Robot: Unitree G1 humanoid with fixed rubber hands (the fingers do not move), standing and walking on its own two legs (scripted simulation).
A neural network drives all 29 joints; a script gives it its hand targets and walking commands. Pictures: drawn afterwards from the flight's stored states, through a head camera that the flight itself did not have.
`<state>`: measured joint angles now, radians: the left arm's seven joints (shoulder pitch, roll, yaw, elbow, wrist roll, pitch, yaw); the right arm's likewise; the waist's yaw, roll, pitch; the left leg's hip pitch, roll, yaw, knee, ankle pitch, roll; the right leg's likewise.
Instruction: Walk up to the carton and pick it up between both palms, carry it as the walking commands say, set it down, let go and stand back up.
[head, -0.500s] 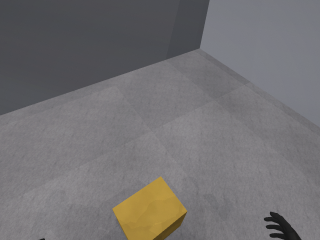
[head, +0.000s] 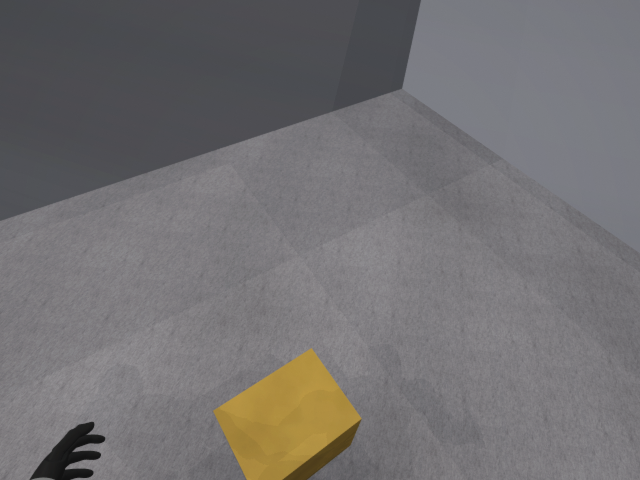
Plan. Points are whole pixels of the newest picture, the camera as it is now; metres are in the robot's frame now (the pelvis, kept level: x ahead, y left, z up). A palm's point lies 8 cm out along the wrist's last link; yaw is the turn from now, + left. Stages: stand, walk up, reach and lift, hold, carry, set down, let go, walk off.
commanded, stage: walk up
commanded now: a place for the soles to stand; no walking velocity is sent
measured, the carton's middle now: (288, 429) +0.35 +0.05 -0.64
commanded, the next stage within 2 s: none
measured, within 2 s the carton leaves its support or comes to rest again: neither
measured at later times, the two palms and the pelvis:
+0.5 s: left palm out of the picture +0.01 +0.20 -0.12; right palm out of the picture +0.12 -0.49 -0.09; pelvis -0.03 -0.16 -0.04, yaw +18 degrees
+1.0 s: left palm out of the picture -0.12 +0.12 -0.09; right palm (609, 388) +0.25 -0.44 -0.10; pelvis -0.01 -0.21 -0.02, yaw +32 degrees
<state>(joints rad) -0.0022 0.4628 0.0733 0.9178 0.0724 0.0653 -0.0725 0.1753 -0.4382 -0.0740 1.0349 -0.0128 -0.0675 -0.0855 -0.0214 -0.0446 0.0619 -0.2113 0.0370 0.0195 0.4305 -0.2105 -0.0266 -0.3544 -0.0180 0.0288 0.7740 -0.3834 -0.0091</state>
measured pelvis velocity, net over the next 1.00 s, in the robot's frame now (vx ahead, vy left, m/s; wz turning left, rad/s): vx -0.01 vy -0.21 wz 0.55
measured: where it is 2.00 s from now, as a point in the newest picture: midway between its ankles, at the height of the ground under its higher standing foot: outside the picture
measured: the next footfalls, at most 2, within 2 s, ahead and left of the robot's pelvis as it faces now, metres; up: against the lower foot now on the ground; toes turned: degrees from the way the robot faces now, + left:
right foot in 0.20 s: +0.08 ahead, -0.25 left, +0.00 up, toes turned +31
left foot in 0.46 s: -0.04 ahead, -0.04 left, +0.00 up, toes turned +27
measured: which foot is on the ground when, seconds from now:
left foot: down 0.00-0.20, up 0.22-0.44, down 0.46-1.00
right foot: up 0.00-0.18, down 0.20-1.00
